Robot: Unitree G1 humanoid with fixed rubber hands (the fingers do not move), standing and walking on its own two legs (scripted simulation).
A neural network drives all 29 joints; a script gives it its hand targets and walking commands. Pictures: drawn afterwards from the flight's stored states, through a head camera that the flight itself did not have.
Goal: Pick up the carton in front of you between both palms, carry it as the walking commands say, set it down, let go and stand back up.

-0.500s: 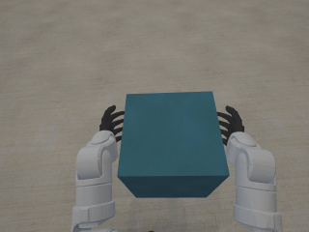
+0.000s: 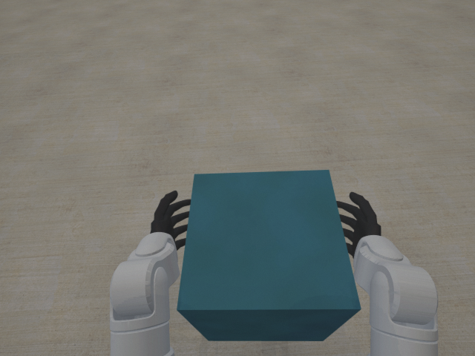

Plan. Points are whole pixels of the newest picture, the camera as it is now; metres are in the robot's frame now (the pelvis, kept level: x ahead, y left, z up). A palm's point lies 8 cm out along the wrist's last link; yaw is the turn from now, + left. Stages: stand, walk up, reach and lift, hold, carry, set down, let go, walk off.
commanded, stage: carry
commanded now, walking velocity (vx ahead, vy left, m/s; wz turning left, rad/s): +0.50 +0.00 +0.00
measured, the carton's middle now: (263, 263) +0.28 +0.00 +0.03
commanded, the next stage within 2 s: none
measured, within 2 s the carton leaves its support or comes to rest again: neither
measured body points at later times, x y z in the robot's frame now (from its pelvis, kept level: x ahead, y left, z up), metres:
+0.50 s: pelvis +0.34 +0.03 -0.01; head +0.30 +0.05 +0.44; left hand +0.59 +0.18 +0.09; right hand +0.58 -0.12 +0.09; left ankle +0.46 +0.12 -0.72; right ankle +0.12 -0.08 -0.69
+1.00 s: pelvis +0.63 +0.00 +0.00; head +0.62 -0.01 +0.45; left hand +0.88 +0.15 +0.11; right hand +0.88 -0.15 +0.10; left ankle +0.48 +0.12 -0.70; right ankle +0.74 -0.09 -0.72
